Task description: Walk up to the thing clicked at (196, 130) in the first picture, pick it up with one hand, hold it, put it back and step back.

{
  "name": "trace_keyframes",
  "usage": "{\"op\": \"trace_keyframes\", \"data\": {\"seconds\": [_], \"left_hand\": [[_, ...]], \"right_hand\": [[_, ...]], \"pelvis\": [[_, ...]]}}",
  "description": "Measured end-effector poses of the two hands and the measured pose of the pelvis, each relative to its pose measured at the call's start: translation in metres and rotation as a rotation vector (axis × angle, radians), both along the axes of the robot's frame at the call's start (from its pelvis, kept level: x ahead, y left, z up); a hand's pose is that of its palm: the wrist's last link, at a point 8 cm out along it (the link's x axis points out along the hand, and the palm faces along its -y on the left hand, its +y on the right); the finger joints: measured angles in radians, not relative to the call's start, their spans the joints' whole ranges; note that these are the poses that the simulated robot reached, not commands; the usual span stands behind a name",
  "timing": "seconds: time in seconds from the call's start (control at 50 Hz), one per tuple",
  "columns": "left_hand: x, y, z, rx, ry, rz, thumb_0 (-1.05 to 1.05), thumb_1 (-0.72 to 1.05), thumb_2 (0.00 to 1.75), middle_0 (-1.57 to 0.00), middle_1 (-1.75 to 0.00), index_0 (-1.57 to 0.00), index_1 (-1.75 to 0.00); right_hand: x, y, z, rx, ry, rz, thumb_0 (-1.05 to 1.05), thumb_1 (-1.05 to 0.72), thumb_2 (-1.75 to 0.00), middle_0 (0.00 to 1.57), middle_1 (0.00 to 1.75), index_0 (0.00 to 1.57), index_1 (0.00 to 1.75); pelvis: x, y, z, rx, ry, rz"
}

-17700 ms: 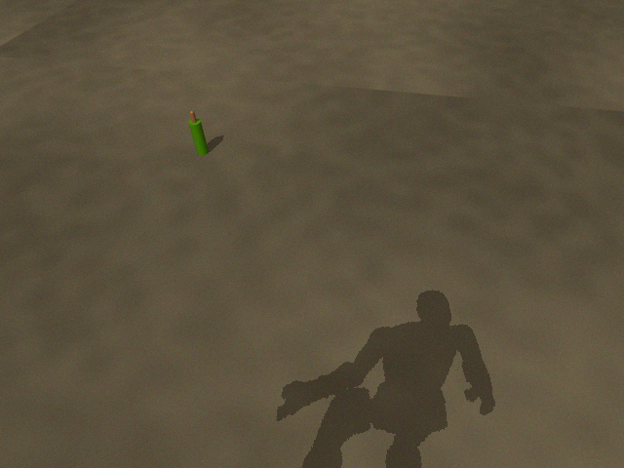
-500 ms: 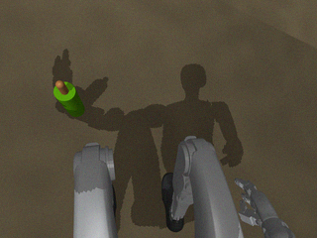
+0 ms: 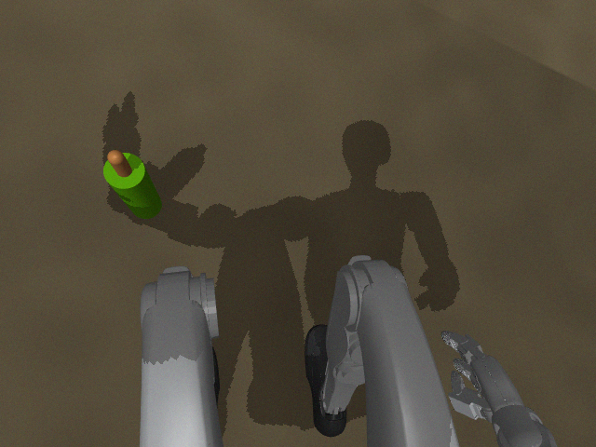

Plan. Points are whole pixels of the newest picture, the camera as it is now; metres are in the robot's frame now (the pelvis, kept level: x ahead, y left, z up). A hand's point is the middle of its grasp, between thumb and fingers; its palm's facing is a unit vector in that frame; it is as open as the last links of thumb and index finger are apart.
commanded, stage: go down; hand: left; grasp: from the side
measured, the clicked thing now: (133, 184) +0.49 +0.25 -0.25
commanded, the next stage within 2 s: approach in 1.62 s
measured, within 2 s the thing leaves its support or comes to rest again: neither
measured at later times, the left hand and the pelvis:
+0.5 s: hand out of the picture +0.39 +0.42 +0.02, palm faces +0.15 -0.99 -0.04, open 17.7 cm; pelvis +0.00 +0.00 +0.00, yaw +0 degrees
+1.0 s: hand out of the picture +0.39 +0.42 +0.02, palm faces +0.14 -0.99 -0.04, open 17.6 cm; pelvis +0.00 +0.00 +0.00, yaw +0 degrees
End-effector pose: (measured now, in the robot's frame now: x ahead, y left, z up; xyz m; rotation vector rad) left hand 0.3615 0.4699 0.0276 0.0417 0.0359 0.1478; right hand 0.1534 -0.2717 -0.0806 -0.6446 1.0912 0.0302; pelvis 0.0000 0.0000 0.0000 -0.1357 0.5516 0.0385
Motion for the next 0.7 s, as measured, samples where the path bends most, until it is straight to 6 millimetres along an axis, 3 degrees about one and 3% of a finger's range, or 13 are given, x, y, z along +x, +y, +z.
{"op": "trace_keyframes", "data": {"seconds": [0.1, 0.2, 0.34, 0.5, 0.6, 0.7], "left_hand": [[0.007, -0.001, 0.011, 0.004, 0.004, -0.005, -0.01, -0.61, 0.04, -0.06, -0.09, -0.07, -0.08], [0.0, 0.006, 0.02, 0.01, 0.024, 0.025, -0.01, -0.61, 0.04, -0.06, -0.09, -0.07, -0.08], [-0.012, 0.012, 0.009, 0.003, 0.014, 0.048, -0.01, -0.61, 0.04, -0.06, -0.09, -0.07, -0.08], [0.0, 0.004, -0.003, -0.009, 0.004, 0.006, -0.01, -0.61, 0.04, -0.06, -0.09, -0.07, -0.08], [0.006, 0.0, 0.007, 0.006, 0.008, -0.014, -0.01, -0.61, 0.04, -0.06, -0.09, -0.07, -0.08], [-0.001, 0.006, 0.019, -0.003, 0.004, 0.019, -0.01, -0.61, 0.04, -0.06, -0.09, -0.07, -0.08]], "right_hand": [[0.003, 0.001, 0.006, 0.005, -0.039, -0.025, 0.01, -0.9, -0.89, 0.21, 0.3, 0.21, 0.3], [0.0, 0.001, 0.006, 0.022, -0.038, -0.034, 0.01, -0.91, -0.89, 0.2, 0.3, 0.21, 0.3], [-0.006, 0.0, -0.003, 0.024, 0.012, -0.009, 0.01, -0.9, -0.89, 0.21, 0.3, 0.21, 0.3], [-0.001, -0.001, -0.002, -0.004, 0.002, -0.001, 0.01, -0.9, -0.89, 0.21, 0.3, 0.21, 0.3], [0.003, 0.0, 0.005, -0.003, -0.032, -0.019, 0.01, -0.9, -0.89, 0.21, 0.3, 0.21, 0.3], [0.001, 0.002, 0.008, 0.015, -0.048, -0.035, 0.01, -0.9, -0.89, 0.2, 0.3, 0.21, 0.3]], "pelvis": [[0.002, 0.001, 0.004, -0.003, 0.006, 0.0], [0.002, 0.001, 0.007, -0.001, 0.007, -0.003], [-0.001, 0.0, 0.002, 0.005, 0.004, -0.006], [0.001, 0.0, -0.002, -0.002, 0.001, -0.001], [0.002, 0.002, 0.002, -0.008, 0.002, 0.0], [0.002, 0.003, 0.006, -0.006, 0.005, -0.002]]}}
